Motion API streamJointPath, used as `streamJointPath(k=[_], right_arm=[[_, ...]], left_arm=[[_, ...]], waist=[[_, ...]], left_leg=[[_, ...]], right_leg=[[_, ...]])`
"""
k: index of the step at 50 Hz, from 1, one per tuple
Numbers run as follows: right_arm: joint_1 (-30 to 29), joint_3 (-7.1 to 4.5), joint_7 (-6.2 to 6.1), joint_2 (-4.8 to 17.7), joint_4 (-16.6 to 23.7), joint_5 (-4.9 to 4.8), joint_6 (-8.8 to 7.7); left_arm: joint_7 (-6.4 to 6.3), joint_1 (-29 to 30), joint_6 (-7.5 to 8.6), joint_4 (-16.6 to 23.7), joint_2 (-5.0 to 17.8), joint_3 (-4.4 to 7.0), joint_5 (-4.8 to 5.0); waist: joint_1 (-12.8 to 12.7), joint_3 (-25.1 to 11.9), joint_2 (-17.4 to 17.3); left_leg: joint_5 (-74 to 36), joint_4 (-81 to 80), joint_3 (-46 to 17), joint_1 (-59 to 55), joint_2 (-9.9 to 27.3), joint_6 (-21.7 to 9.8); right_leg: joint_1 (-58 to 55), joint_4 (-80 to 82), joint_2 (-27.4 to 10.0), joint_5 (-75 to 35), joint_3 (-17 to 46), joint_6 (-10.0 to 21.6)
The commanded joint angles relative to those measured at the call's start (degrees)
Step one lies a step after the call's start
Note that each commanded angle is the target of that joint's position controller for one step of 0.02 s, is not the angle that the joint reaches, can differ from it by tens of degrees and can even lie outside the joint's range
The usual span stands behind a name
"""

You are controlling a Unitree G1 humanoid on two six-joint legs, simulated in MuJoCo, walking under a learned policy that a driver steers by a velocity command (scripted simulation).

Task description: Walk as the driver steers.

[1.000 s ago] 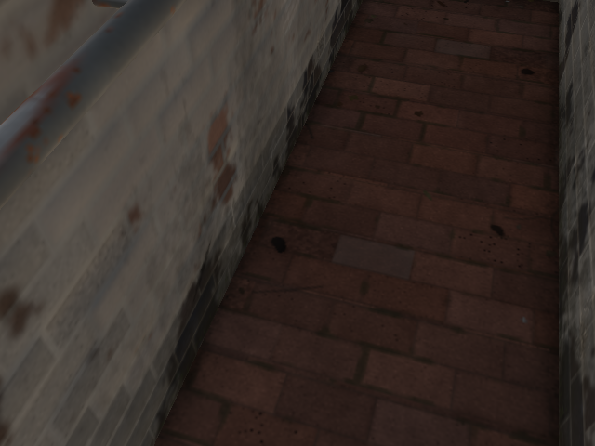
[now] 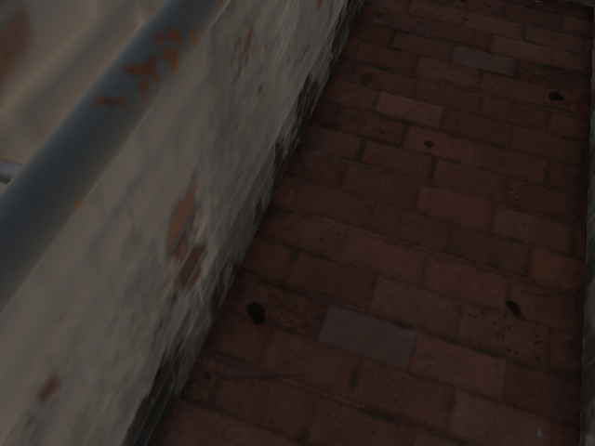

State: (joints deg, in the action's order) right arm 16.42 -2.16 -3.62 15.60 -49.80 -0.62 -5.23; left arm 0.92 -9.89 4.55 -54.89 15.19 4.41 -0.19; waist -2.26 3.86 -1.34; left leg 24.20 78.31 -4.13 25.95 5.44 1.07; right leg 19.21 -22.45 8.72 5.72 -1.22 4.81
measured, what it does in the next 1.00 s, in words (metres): walks ahead: left foot, then right foot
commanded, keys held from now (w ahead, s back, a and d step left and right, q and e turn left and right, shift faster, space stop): w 1.00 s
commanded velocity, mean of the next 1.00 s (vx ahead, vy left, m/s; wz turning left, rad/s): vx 0.50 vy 0.00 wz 0.00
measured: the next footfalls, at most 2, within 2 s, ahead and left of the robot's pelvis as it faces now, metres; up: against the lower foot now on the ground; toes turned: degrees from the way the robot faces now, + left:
left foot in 0.20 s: +0.20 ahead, +0.09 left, +0.00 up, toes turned +3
right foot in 0.74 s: +0.51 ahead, -0.29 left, +0.00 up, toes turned -1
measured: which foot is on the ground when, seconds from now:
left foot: up 0.00-0.18, down 0.20-0.74, up 0.76-1.00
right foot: down 0.00-0.22, up 0.24-0.72, down 0.74-1.00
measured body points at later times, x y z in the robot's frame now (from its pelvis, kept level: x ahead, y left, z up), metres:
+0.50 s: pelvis +0.21 -0.03 +0.02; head +0.25 +0.02 +0.46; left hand +0.33 +0.20 -0.15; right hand +0.06 -0.29 -0.08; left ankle +0.16 +0.08 -0.73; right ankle +0.32 -0.27 -0.61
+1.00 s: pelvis +0.47 -0.20 +0.00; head +0.49 -0.21 +0.45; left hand +0.44 +0.08 -0.13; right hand +0.57 -0.47 -0.13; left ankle +0.50 -0.07 -0.63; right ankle +0.47 -0.29 -0.73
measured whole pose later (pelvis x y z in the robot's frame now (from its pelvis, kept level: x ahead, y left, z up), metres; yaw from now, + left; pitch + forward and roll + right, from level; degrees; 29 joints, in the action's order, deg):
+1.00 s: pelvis +0.47 -0.20 +0.00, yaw -2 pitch +0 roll -2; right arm 13.0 -3.9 -3.9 15.0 -49.7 -0.8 -4.0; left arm -0.7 -22.3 4.5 -61.5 14.7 4.9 0.4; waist -2.9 1.4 -4.6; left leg 15.3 73.7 0.0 38.3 6.3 1.4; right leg 13.3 -26.8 5.6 13.9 -0.9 3.6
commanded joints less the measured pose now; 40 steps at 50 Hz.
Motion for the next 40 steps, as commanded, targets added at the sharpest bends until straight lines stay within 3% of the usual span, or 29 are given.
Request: streamJointPath(k=[1, 3, 5, 7, 8, 9, 10, 11, 12, 13, 14, 15, 16, 18, 19, 20, 22, 24, 26, 30, 31, 33, 34, 35, 36, 37, 38, 39, 40], right_arm=[[7.0, -1.76, -0.81, 5.9, 1.7, -1.02, 0.44], [7.8, -1.07, -0.30, 3.1, 1.0, -0.97, 1.99], [0.7, -0.23, 0.17, 1.6, 3.2, -0.89, 2.76], [-0.3, 0.24, 0.43, 3.5, 3.9, -1.36, 3.37], [2.6, 0.79, 1.02, 2.6, 2.6, -0.54, 3.98], [5.8, 0.19, 1.22, 3.5, 1.3, -0.17, 3.81], [9.2, -0.38, 0.64, 4.4, 0.2, 0.14, 3.42], [13.1, -1.19, 0.04, 7.0, -0.8, 0.51, 2.82], [18.6, -3.59, 0.13, 15.2, -2.7, 1.55, 2.67], [19.3, -3.22, -0.03, 11.4, -4.1, 0.67, 1.54], [15.2, -2.41, 0.19, 8.6, -3.9, -0.51, 0.34], [13.3, -2.57, 0.64, 8.5, -4.1, -1.09, -0.48], [13.3, -2.73, 0.98, 8.5, -4.8, -0.61, -0.82], [14.5, -2.58, 1.08, 7.4, -6.1, -0.56, -0.74], [16.7, -2.37, 0.99, 6.1, -6.9, -0.22, -0.50], [18.8, -2.37, 0.71, 5.7, -8.3, 0.06, 0.23], [18.0, -2.52, 0.09, 5.9, -8.1, -0.47, 0.09], [19.1, -2.77, -0.63, 6.6, -8.5, -0.68, 0.39], [17.5, -3.20, -0.93, 8.1, -7.1, -0.41, 0.86], [14.0, -5.08, -0.21, 11.2, -5.0, -1.09, 0.54], [13.2, -5.13, -0.18, 11.1, -4.5, -0.54, 0.66], [11.9, -4.88, -0.23, 9.7, -4.1, -1.04, 0.16], [11.2, -5.92, -0.89, 12.6, -4.4, -0.70, 0.54], [11.8, -5.99, -1.28, 12.6, -4.6, -0.75, 0.57], [11.7, -5.72, -2.09, 11.7, -4.4, -0.56, 1.51], [11.4, -3.79, -2.74, 7.4, -4.7, 0.28, 1.12], [11.4, -2.51, -2.48, 4.8, -1.7, 1.91, 0.76], [25.8, -1.03, -1.17, -2.0, -3.3, 0.45, -0.24], [26.6, -1.42, -0.79, -0.5, -5.3, -1.19, -1.74]], left_arm=[[-0.01, 0.1, 1.28, 0.4, 1.1, -0.07, -0.19], [0.04, 2.3, 0.06, 0.1, 0.6, 0.02, -0.32], [-0.80, -1.5, -1.02, -1.0, 3.4, 0.78, 0.16], [-1.36, -0.5, -1.34, 0.6, 5.2, 1.11, 0.20], [-1.88, -0.3, -2.73, 0.1, 3.3, 0.49, -0.09], [-2.16, -0.2, -3.26, 1.0, 1.2, -0.27, 0.25], [-2.10, -1.0, -2.59, 1.2, 2.3, 0.05, 1.83], [-1.79, -0.8, -1.94, 1.5, -0.4, -1.11, 1.52], [-2.27, -2.8, -1.94, 3.2, -0.6, -1.07, 1.21], [-2.83, -5.8, -2.23, 2.2, 1.7, 0.15, 2.13], [-2.41, -7.1, -1.83, 1.8, 3.7, 0.90, 3.02], [-2.16, -5.5, -1.70, 1.7, 2.9, 0.86, 2.90], [-2.55, -6.4, -2.64, 0.4, 1.1, 0.70, 1.86], [-2.68, -5.1, -3.34, 0.4, -1.3, 0.51, 1.17], [-2.78, -5.6, -3.67, 0.1, -2.7, 0.35, 0.50], [-3.14, -5.8, -4.64, -0.6, -3.4, 0.14, 0.30], [-2.86, 3.7, -3.11, 4.4, -3.9, -0.26, 1.52], [-2.02, 9.1, -2.79, 7.3, -4.5, -0.78, 1.50], [-0.73, 11.7, -2.76, 8.4, -4.4, -1.02, 0.98], [2.29, 11.9, -1.68, 8.8, -1.4, -0.31, 2.23], [2.17, 12.0, -1.52, 9.5, 0.1, 0.14, 2.00], [1.57, 13.9, -1.17, 10.8, 1.2, 0.23, 0.59], [1.16, 12.2, -1.30, 10.0, 1.6, 0.28, 0.34], [0.99, 10.4, -1.29, 9.1, 2.3, 0.16, -0.26], [0.74, 3.4, -0.99, 5.8, 4.6, 1.34, -0.94], [-0.48, -8.5, -1.69, 1.9, 7.4, 3.21, -0.53], [-0.85, -16.8, -1.89, -1.2, 13.8, 4.40, 0.18], [0.40, -18.8, -2.16, -3.8, 18.3, 4.62, -0.41], [1.00, -18.5, -1.56, -3.3, 14.1, 3.80, 0.50]], waist=[[4.0, -6.8, 4.3], [5.9, -3.7, 6.6], [2.9, -1.4, 7.0], [2.8, -0.4, 7.0], [4.4, 0.4, 6.7], [5.9, 0.0, 4.1], [7.9, -2.1, 1.4], [8.7, -1.6, -4.8], [8.0, -3.8, -22.1], [6.6, -3.5, -20.2], [4.1, 0.7, -13.2], [3.9, 2.7, -8.1], [3.3, 4.0, -3.4], [2.8, 2.4, -0.2], [3.3, 1.0, 0.1], [3.3, 1.2, 0.3], [4.4, 2.3, -4.1], [5.3, 3.8, -5.5], [5.4, 4.4, -8.1], [4.9, 5.4, -11.3], [4.5, 5.8, -11.7], [4.2, 4.7, -13.4], [2.7, 5.2, -13.8], [1.7, 2.7, -14.8], [-0.4, -1.6, -13.6], [-6.1, -7.7, -12.0], [-7.9, -17.0, 3.4], [-0.2, -26.9, 21.7], [-1.6, -26.9, 19.7]], left_leg=[[0.5, -3.8, -1.0, 0.7, 3.3, -0.1], [1.3, -20.8, 4.4, -8.5, 1.9, 1.1], [1.0, -28.7, 6.4, -10.5, -0.1, 1.6], [-3.0, -33.0, 6.6, -12.6, -0.7, 0.9], [-6.2, -35.6, 8.7, -17.9, -2.3, 0.7], [-8.5, -38.5, 9.0, -21.5, -2.8, 0.7], [-5.4, -42.1, 8.5, -25.8, -4.0, -0.6], [-10.2, -49.4, 1.8, -28.5, 0.5, -2.5], [-5.6, -62.2, -27.7, -29.8, 15.4, -12.4], [2.9, -65.0, -40.4, -27.5, 21.6, -17.0], [6.2, -64.2, -37.5, -25.2, 21.6, -16.5], [2.0, -62.1, -31.4, -25.0, 19.1, -14.4], [-7.1, -59.2, -25.8, -24.6, 18.3, -12.5], [-23.0, -57.6, -15.9, -22.5, 15.1, -10.6], [-21.6, -58.1, -13.0, -23.0, 13.7, -9.8], [-25.1, -58.0, -10.8, -23.7, 13.3, -9.0], [-22.3, -62.0, -7.7, -22.9, 11.1, -8.6], [-27.3, -63.8, -7.4, -24.4, 12.6, -8.0], [-29.6, -66.7, -2.9, -21.8, 11.5, -6.8], [-19.3, -72.8, 3.4, -17.3, 10.9, -4.2], [-21.4, -72.9, 3.2, -17.8, 11.9, -4.2], [-20.0, -72.4, 4.3, -22.0, 12.8, -4.2], [-25.8, -68.8, 4.7, -24.4, 13.2, -3.1], [-30.1, -64.9, 6.0, -25.3, 13.1, -2.1], [-34.6, -57.4, 7.5, -25.2, 11.3, -1.2], [-39.7, -44.8, 8.3, -19.6, 8.2, -0.2], [-16.7, -24.5, 7.6, -6.3, 4.5, 2.7], [13.3, -1.4, 0.8, 9.8, -3.8, 3.5], [11.1, 10.8, -4.8, 13.9, -3.8, 1.9]], right_leg=[[-6.1, 9.3, -18.2, -24.8, 15.7, 12.8], [1.4, 8.5, -10.7, -25.5, 5.7, 8.2], [2.6, 9.4, -10.7, -15.6, 7.4, 7.8], [4.0, 10.1, -12.1, -2.5, 10.0, 8.5], [7.8, 9.0, -11.5, -2.6, 11.0, 9.0], [8.4, 4.5, -10.2, -1.7, 10.6, 7.7], [7.0, -1.6, -9.8, -3.2, 10.7, 6.3], [8.1, -11.3, -6.0, -2.4, 8.6, 2.8], [13.7, -28.1, -0.7, 18.5, 4.1, -1.5], [17.6, -44.4, -1.4, 28.8, 10.6, -2.8], [23.2, -52.8, -2.2, 26.5, 13.9, -2.2], [27.3, -58.0, -2.2, 22.0, 14.0, -2.3], [31.3, -61.9, -2.3, 18.0, 15.7, -2.2], [30.1, -61.3, -3.3, 11.4, 16.3, -3.3], [30.5, -60.9, -3.8, 9.0, 15.7, -4.2], [30.6, -58.5, -3.7, 8.5, 16.1, -5.1], [32.2, -47.2, -6.6, 0.6, 12.3, -6.2], [34.8, -37.2, -9.1, -4.3, 9.8, -7.0], [28.7, -25.3, -10.9, -9.4, 5.3, -7.5], [13.2, -13.1, -12.0, -16.3, 2.7, -5.1], [11.5, -12.7, -11.6, -16.3, 1.9, -4.6], [9.6, -9.9, -10.8, -12.3, 0.9, -4.2], [10.9, -9.5, -10.7, -6.7, 1.4, -3.7], [6.8, -9.6, -10.7, -4.0, 0.8, -2.7], [0.2, -9.9, -8.9, -1.0, -0.7, -1.5], [-15.4, -10.1, -5.7, 0.2, -1.9, -0.7], [-32.3, -14.1, -14.9, -16.4, 10.4, 1.8], [-43.9, -5.3, -23.7, 2.5, 31.4, 11.6], [-38.5, 1.8, -24.3, 13.0, 38.9, 12.1]])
